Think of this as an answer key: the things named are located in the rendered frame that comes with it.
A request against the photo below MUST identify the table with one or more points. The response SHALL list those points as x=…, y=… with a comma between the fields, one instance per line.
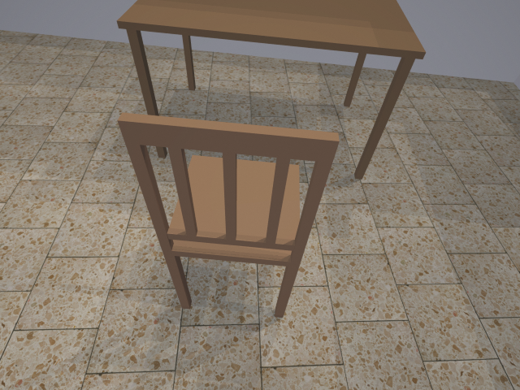
x=360, y=26

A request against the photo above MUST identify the chair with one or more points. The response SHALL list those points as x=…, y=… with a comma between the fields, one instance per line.
x=231, y=209

